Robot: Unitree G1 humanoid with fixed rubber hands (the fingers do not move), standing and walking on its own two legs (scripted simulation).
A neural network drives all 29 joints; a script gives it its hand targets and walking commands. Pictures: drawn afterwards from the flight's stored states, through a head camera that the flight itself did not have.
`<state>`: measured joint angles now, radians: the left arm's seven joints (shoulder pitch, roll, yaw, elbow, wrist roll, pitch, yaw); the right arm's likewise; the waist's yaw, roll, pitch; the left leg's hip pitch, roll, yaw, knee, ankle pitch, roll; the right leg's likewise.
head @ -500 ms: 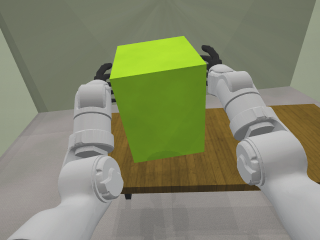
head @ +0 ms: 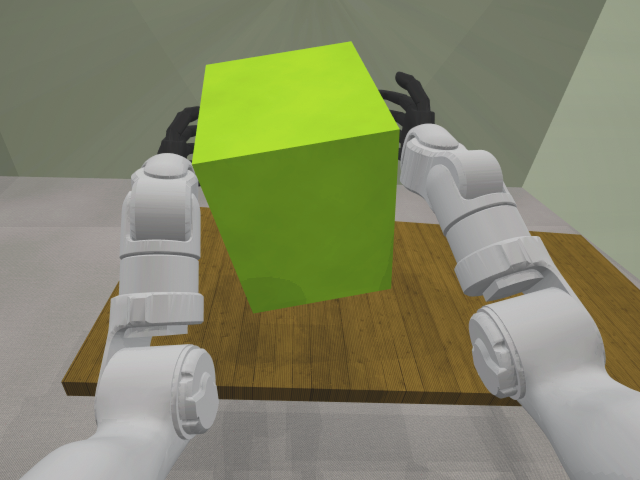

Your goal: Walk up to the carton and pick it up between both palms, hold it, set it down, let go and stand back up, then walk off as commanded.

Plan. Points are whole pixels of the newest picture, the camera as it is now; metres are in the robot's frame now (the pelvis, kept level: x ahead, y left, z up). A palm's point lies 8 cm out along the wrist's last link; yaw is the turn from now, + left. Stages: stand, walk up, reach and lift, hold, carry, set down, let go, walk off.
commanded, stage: hold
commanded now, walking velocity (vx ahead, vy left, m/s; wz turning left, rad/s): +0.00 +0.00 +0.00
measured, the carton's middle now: (301, 180) +0.40 -0.02 +0.25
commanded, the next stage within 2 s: set down in 0.42 s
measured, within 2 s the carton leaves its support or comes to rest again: neither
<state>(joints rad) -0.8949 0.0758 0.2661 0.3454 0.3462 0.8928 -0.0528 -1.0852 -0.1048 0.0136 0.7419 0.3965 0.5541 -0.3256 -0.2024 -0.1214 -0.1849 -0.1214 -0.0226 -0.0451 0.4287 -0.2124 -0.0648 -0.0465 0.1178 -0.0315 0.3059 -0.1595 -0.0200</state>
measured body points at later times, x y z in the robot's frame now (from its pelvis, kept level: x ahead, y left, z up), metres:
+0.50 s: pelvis -0.04 +0.01 +0.00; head -0.10 +0.11 +0.44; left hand +0.33 +0.17 +0.23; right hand +0.33 -0.08 +0.33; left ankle -0.02 +0.10 -0.75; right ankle -0.03 -0.07 -0.74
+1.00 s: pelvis -0.09 -0.01 -0.01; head -0.14 +0.03 +0.44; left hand +0.34 +0.15 +0.29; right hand +0.33 -0.11 +0.37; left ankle -0.01 +0.11 -0.75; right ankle -0.04 -0.08 -0.75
